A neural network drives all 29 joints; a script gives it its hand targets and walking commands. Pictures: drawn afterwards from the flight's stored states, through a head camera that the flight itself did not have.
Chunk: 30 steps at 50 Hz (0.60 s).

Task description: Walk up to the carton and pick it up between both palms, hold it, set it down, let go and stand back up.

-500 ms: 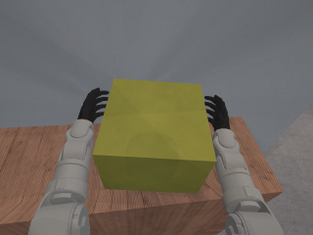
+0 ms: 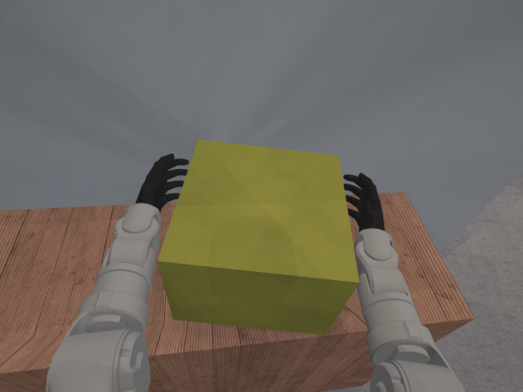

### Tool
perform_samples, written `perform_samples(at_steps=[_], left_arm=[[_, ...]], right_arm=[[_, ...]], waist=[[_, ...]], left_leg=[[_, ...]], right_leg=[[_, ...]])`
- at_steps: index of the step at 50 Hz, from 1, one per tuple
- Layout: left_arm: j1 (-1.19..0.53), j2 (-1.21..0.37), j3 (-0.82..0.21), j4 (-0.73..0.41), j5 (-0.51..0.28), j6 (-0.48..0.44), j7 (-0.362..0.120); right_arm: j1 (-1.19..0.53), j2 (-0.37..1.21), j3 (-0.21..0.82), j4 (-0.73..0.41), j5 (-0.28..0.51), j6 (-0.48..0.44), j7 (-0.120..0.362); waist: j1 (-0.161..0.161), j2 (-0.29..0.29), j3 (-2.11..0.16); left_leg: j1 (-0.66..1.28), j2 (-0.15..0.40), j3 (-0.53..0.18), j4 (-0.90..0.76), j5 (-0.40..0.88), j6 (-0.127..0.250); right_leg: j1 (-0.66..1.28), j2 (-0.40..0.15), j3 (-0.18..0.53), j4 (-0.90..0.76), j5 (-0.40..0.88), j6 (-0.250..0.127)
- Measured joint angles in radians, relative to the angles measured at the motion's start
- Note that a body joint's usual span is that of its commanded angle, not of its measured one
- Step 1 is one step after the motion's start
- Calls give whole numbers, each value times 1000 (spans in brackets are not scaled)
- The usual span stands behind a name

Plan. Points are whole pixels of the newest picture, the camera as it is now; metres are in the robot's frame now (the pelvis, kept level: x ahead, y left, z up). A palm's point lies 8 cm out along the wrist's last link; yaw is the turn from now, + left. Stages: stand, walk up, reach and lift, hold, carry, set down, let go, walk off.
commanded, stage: set down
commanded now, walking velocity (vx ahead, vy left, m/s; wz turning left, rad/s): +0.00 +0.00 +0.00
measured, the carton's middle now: (259, 234) +0.37 -0.02 +0.02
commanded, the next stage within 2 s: none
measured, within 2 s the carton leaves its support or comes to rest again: rests again in 1.66 s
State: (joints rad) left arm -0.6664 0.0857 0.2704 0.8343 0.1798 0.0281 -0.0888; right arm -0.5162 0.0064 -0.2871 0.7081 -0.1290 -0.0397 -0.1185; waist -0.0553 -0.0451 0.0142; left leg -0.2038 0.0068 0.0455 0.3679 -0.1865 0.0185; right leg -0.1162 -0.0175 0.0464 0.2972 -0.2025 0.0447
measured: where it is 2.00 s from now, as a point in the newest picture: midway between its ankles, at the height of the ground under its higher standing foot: outside the picture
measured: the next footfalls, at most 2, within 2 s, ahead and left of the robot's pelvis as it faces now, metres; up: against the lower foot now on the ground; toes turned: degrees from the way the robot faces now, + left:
none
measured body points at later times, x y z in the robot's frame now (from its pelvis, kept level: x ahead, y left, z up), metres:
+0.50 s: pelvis +0.00 +0.00 +0.00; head +0.04 +0.02 +0.45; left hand +0.42 +0.14 +0.04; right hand +0.36 -0.20 +0.04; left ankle +0.00 +0.10 -0.75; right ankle -0.03 -0.15 -0.75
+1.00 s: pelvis +0.01 +0.00 +0.00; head +0.05 +0.02 +0.45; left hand +0.42 +0.14 +0.04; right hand +0.36 -0.20 +0.03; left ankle +0.00 +0.10 -0.75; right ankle -0.03 -0.15 -0.75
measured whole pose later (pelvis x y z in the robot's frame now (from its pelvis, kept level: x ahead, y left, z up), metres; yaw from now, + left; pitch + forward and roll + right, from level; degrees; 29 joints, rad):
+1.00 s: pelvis +0.01 +0.00 +0.00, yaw +0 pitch +3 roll -1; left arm -0.67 0.09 0.29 1.01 0.23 -0.21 -0.08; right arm -0.50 0.04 -0.39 0.87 -0.21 -0.31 -0.12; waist -0.06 -0.05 0.03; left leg -0.23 0.01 0.05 0.37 -0.20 0.02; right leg -0.14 -0.02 0.05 0.30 -0.21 0.04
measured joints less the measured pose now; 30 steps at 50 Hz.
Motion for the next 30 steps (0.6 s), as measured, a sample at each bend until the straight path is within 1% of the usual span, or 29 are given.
perform_samples(at_steps=[11,19,25,30], left_arm=[[-1,1,0,47,4,-62,0],[-6,1,1,85,29,-70,0],[-7,1,1,112,29,-121,2],[-7,1,2,132,29,-149,5]], right_arm=[[14,12,-26,26,-21,-59,1],[19,20,-53,78,-56,-92,2],[27,23,-62,83,-60,-131,2],[27,24,-74,110,-65,-167,2]], waist=[[0,0,0],[0,0,17],[0,0,17],[0,0,16]], left_leg=[[0,0,0,0,-3,0],[0,0,0,0,-4,0],[-12,0,0,0,-4,0],[-13,0,0,0,-8,0]], right_leg=[[0,0,0,0,-3,0],[0,0,0,0,-4,0],[-12,0,0,0,-4,0],[-13,0,0,0,-8,0]])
